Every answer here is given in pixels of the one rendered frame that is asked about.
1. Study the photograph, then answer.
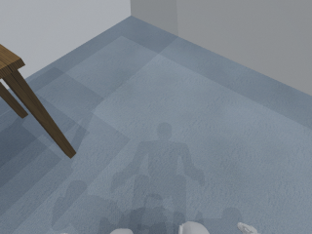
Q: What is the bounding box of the right robot hand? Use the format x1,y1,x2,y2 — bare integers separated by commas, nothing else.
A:
237,222,260,234

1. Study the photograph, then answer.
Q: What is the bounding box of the right robot thigh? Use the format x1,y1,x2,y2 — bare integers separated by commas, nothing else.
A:
178,221,210,234

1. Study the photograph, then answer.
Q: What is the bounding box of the table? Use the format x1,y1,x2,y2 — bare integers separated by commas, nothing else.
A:
0,44,76,159

